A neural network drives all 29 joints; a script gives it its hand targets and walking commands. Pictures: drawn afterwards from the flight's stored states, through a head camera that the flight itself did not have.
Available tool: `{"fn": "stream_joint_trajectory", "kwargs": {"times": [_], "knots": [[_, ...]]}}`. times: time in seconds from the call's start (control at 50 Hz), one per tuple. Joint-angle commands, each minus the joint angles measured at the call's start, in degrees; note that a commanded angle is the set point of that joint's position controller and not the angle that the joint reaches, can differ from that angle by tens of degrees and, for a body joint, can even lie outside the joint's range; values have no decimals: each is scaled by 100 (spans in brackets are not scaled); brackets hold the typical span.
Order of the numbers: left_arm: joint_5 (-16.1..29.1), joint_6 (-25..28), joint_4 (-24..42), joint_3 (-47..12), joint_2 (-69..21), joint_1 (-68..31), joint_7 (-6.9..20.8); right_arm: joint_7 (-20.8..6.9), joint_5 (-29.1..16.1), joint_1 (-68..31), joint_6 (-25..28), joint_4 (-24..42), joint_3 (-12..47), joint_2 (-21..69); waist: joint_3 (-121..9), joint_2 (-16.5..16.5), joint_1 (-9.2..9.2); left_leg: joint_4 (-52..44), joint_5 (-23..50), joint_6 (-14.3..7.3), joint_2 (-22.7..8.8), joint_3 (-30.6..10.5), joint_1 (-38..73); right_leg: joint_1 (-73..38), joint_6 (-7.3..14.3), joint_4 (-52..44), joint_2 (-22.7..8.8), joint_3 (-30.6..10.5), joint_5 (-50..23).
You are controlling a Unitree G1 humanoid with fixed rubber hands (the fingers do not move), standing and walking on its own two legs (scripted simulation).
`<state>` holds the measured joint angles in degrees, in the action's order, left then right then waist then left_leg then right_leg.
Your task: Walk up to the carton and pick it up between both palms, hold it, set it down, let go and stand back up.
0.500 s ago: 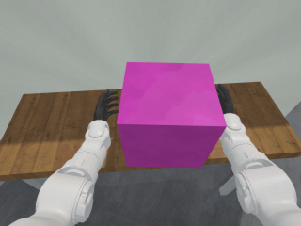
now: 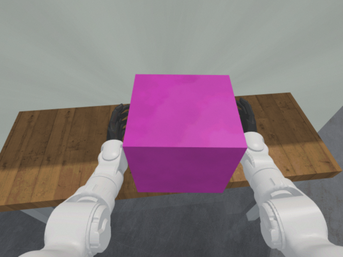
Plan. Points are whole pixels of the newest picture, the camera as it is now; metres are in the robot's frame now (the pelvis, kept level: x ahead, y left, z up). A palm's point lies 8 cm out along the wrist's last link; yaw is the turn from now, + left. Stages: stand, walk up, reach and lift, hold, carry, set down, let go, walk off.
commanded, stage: reach and lift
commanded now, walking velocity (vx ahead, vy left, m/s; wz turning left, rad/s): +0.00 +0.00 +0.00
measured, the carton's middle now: (181, 136) +0.43 -0.04 +0.02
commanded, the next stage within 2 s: none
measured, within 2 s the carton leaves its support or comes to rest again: leaves its support in 1.18 s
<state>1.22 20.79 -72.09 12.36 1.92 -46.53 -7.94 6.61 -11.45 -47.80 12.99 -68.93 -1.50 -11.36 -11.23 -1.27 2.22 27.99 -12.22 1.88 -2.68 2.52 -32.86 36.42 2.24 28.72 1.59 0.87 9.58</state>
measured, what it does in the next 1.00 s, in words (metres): stands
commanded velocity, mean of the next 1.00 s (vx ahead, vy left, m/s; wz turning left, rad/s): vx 0.00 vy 0.00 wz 0.00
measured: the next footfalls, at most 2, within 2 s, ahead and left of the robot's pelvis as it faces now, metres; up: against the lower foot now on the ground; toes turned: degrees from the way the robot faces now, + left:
none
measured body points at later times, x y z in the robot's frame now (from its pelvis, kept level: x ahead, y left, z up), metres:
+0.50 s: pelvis +0.02 +0.01 +0.02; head +0.07 +0.00 +0.46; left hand +0.42 +0.13 +0.06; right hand +0.41 -0.20 +0.06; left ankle +0.00 +0.14 -0.73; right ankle +0.03 -0.09 -0.73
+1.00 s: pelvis +0.03 +0.01 +0.02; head +0.08 +0.02 +0.47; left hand +0.42 +0.13 +0.05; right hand +0.41 -0.20 +0.06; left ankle +0.00 +0.14 -0.73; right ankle +0.03 -0.09 -0.73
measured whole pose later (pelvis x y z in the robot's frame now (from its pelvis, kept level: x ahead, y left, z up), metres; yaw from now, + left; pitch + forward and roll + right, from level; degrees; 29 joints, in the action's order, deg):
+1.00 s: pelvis +0.03 +0.01 +0.02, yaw -1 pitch +8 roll +0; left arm -17.2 13.1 -48.2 21.1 -6.1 -32.9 -4.9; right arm 0.0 11.3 -36.1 17.3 -57.3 -22.3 -4.4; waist -2.0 0.6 2.3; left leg 16.0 -10.1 1.3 -2.8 3.6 -13.5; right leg 16.5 1.5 15.2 2.1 -0.1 6.3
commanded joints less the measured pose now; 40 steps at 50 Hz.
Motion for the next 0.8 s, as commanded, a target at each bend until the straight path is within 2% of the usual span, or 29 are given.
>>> {"fn": "stream_joint_trajectory", "kwargs": {"times": [0.0,0.18,0.24,0.3,0.32,0.36,0.4,0.48,0.62,0.78], "knots": [[-175,301,1006,11,254,-2366,22,-125,232,-2314,263,1028,135,536,-2987,445,-245,-135,1149,-196,361,-39,406,-2863,-420,-51,-132,-332,-1884],[-562,303,1266,181,-260,-2245,103,-276,793,-2188,244,1212,-201,1091,-2810,376,-255,-282,1212,-196,323,26,747,-2883,-377,-246,-130,-245,-1884],[-894,298,1358,209,-794,-2204,259,-434,1347,-2085,289,1311,-345,1807,-2663,348,-256,-406,1220,-200,313,66,919,-3058,-387,-359,-148,-167,-2032],[-1629,153,1450,-144,-2519,-2224,764,-929,2440,-1784,451,1348,-346,3851,-2412,276,-215,-707,1210,-162,304,111,1324,-3551,-392,-513,-171,-29,-2639],[-1759,97,1380,-290,-2854,-2051,887,-1078,2565,-1619,549,1329,-294,4126,-2346,249,-215,-830,1235,-167,298,110,1340,-3799,-367,-500,-171,-65,-3004],[-1866,46,1355,-243,-2887,-1765,947,-1194,2692,-1472,664,1264,-326,4083,-2017,312,-233,-1027,1110,-217,298,120,1147,-4147,-397,-477,-180,-104,-3256],[-1992,-54,1432,-132,-2862,-1606,950,-1224,2836,-1345,699,1207,-460,4024,-1645,350,-280,-1198,962,-260,288,183,1151,-4222,-424,-552,-173,-106,-3039],[-2084,-301,1742,-135,-2919,-1380,926,-1245,2957,-1186,692,1285,-564,3964,-1324,369,-304,-1303,935,-275,264,280,1429,-4178,-435,-730,-163,-72,-2778],[-2102,-560,2208,-412,-3072,-1059,857,-1266,2873,-1047,750,1439,-484,3942,-1397,250,-282,-1244,1249,-252,226,268,1737,-4210,-395,-770,-157,-13,-3200],[-2113,-697,2419,-617,-3196,-849,813,-1262,2742,-1017,861,1473,-379,3902,-1368,207,-269,-1228,1440,-257,209,222,1793,-4288,-362,-756,-145,15,-3539]]}}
